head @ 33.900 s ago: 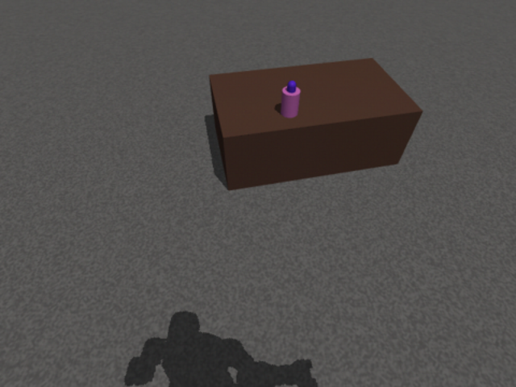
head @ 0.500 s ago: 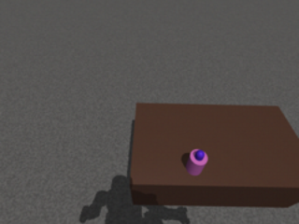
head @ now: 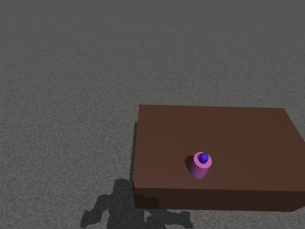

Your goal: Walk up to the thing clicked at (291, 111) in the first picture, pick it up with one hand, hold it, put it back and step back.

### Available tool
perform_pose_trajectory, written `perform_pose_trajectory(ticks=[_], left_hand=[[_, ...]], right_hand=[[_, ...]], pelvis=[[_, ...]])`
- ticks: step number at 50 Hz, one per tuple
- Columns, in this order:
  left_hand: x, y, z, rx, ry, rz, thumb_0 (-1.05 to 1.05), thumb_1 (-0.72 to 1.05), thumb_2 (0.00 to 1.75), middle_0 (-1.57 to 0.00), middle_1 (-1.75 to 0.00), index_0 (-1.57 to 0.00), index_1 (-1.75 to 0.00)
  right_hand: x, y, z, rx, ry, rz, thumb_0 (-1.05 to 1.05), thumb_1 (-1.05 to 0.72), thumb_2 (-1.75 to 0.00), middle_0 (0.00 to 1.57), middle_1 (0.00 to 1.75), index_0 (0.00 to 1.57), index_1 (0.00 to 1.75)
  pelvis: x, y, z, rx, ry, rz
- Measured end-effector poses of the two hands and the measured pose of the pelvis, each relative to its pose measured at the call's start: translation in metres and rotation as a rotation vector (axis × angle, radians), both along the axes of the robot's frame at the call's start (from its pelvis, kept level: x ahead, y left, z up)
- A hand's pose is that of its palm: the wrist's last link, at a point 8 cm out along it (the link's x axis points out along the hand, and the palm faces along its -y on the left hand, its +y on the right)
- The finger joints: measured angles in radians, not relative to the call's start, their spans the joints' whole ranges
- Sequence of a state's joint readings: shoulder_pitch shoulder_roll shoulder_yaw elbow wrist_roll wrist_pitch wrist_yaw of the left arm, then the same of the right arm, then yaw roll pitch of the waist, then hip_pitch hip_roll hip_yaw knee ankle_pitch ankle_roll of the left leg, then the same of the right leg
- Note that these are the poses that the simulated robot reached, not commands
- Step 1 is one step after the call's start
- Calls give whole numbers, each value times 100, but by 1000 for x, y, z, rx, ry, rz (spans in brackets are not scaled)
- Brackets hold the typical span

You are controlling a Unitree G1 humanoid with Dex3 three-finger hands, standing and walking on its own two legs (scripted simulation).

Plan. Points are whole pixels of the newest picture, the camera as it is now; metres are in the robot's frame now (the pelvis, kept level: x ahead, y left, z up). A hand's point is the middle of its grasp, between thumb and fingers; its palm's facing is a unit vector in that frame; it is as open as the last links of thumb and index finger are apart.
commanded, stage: step back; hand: right
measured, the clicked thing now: (201, 163) +0.46 -0.23 -0.34
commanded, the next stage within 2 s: none
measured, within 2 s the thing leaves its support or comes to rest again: neither
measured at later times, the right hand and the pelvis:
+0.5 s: hand out of the picture +0.04 -0.31 -0.18, palm faces -0.03 +0.94 -0.34, open 7.4 cm; pelvis -0.07 -0.05 -0.02, yaw -1 degrees
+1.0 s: hand out of the picture -0.05 -0.29 -0.15, palm faces -0.05 +0.90 -0.42, open 7.4 cm; pelvis -0.18 -0.03 -0.02, yaw +0 degrees
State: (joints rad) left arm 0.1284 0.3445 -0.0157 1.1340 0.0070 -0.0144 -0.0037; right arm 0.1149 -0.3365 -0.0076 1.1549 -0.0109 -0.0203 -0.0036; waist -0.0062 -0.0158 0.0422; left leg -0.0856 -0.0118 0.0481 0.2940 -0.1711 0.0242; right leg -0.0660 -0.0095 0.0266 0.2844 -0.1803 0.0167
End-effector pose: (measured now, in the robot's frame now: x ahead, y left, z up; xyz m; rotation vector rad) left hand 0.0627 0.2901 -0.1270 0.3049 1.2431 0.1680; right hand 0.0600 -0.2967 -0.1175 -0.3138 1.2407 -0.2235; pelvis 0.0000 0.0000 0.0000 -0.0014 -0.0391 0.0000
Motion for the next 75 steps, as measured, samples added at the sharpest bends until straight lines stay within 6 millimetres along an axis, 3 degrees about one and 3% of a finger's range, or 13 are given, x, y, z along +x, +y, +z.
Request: perform_pose_trajectory(ticks=[9, 16, 19, 22, 26, 33, 39, 46, 52, 57, 63, 69, 75], left_hand=[[-6, 8, -4, 57, 0, -5, 0, 91, 90, -21, -30, -20, -30], [-35, -9, 0, 119, 10, -2, 0, 91, 90, -20, -30, -20, -30], [-51, -21, 4, 124, 22, -2, 0, 91, 90, -20, -30, -20, -30], [-60, -30, 9, 115, 21, 0, 0, 91, 90, -21, -30, -20, -30], [-57, -37, 11, 105, -25, 1, 1, 90, 90, -21, -30, -21, -30], [-61, -33, 1, 70, -143, 18, 0, 90, 90, -21, -30, -21, -30], [-87, -13, -19, 33, -144, 39, 0, 90, 90, -21, -30, -21, -30], [-130, -2, -6, 38, -106, 47, 1, 91, 90, -21, -30, -20, -30], [-178, -2, -6, 74, -44, 14, 1, 91, 90, -21, -30, -20, -30], [-218, -18, -8, 104, -24, -13, 1, 91, 90, -20, -30, -20, -30], [-263, -34, 13, 104, -25, -6, 1, 90, 90, -21, -30, -21, -30], [-261, -25, 21, 127, -110, -20, 1, 90, 90, -21, -30, -21, -30], [-263, -5, 2, 100, -223, -22, 1, 90, 90, -21, -30, -21, -30]], right_hand=[[-1, -20, -6, -17, -12, -1, 0, -90, -89, 21, 30, 20, 30], [2, -55, -27, -12, -67, 5, 0, -90, -89, 21, 30, 20, 30], [1, -61, -32, -7, -72, 9, 0, -91, -89, 21, 30, 20, 30], [-10, -59, -31, 9, -59, 18, 0, -91, -89, 20, 30, 20, 30], [-33, -58, -31, 5, -15, 42, 0, -91, -89, 20, 30, 20, 30], [-66, -52, -30, -41, 41, 103, 0, -91, -89, 21, 30, 20, 30], [-88, -35, -16, -68, -13, 118, 0, -91, -89, 21, 30, 20, 30], [-110, -30, 10, -81, -72, 109, 0, -90, -89, 21, 30, 21, 30], [-126, -36, 8, -64, -146, 103, 0, -90, -89, 21, 30, 20, 30], [-157, -54, -16, -29, -173, 76, 0, -90, -89, 21, 30, 21, 30], [-218, -62, -23, 12, -92, 17, 0, -91, -89, 21, 30, 20, 30], [-288, -66, -26, -23, 24, 14, 0, -91, -89, 21, 30, 20, 30], [-336, -53, -28, -79, 91, 57, 0, -91, -89, 21, 30, 20, 30]], pelvis=[[-29, -12, -11, 17, 9, -12], [-47, -38, -27, 21, 24, -34], [-59, -44, -26, 14, 6, -30], [-66, -47, -20, 29, 18, -34], [-77, -49, -18, 26, 39, -8], [-105, -42, -26, 4, 25, 48], [-132, -27, -32, 15, -13, 51], [-162, -24, -15, -28, 15, 28], [-198, -32, -19, -16, 13, -18], [-233, -44, -33, -17, -11, -43], [-261, -49, -21, 29, -8, -47], [-292, -43, -20, 20, 24, 1], [-335, -27, -35, 9, 9, 64]])
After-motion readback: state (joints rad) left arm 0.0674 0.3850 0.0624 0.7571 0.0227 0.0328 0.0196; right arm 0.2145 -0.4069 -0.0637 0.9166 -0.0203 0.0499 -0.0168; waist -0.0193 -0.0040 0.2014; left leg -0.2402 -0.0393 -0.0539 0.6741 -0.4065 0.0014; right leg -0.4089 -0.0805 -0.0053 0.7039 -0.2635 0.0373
